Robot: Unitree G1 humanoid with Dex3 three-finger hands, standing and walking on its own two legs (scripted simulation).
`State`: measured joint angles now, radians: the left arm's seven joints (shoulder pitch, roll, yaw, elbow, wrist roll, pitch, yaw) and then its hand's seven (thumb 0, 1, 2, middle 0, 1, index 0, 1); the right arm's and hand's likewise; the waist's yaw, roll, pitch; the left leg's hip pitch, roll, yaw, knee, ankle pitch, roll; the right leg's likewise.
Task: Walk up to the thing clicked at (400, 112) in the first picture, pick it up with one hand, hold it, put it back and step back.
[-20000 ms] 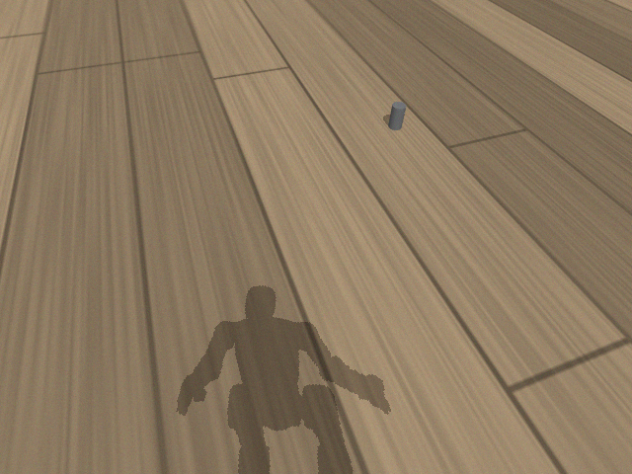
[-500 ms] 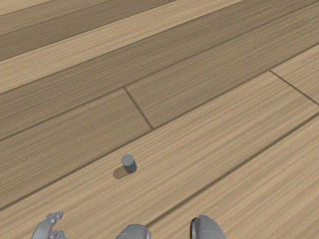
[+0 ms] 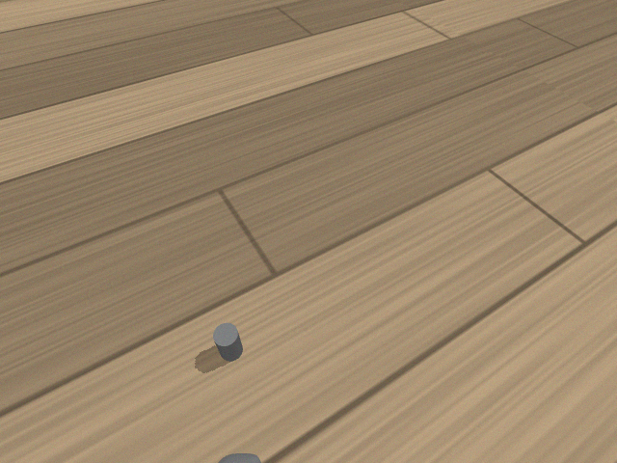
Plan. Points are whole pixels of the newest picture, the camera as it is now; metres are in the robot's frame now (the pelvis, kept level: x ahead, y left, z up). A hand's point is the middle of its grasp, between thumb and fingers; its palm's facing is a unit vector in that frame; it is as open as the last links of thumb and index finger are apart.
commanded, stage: walk up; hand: left
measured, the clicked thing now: (228, 342) +0.53 +0.26 -0.70
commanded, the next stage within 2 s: none
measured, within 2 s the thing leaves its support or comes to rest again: neither
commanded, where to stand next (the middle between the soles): +0.11 -0.04 m, yaw +1 degrees
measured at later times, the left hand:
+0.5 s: hand out of the picture +0.08 +0.28 -0.14, palm faces -0.14 -0.92 -0.36, open 7.3 cm
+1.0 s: hand out of the picture +0.14 +0.25 -0.16, palm faces -0.01 -0.93 -0.38, open 7.4 cm
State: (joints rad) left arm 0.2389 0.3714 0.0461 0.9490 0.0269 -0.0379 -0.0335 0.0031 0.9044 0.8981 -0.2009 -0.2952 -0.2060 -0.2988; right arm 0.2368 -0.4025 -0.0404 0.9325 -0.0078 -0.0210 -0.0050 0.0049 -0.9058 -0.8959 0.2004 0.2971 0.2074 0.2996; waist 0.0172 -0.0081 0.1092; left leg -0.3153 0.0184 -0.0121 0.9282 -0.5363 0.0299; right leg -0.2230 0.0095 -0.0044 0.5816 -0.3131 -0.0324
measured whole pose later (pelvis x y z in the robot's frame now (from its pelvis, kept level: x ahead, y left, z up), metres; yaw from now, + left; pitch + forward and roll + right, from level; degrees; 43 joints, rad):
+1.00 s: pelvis +0.10 -0.02 -0.01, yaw +0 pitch -3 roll +1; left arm 0.29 0.39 0.04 0.87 0.00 -0.03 0.00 0.00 0.90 0.90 -0.20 -0.30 -0.21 -0.30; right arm 0.22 -0.36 -0.03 0.91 -0.03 -0.01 0.04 0.01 -0.91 -0.90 0.20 0.30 0.21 0.30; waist 0.02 -0.02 0.15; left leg -0.36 -0.02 0.03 0.57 -0.16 0.02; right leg -0.12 -0.07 -0.12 0.69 -0.46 -0.01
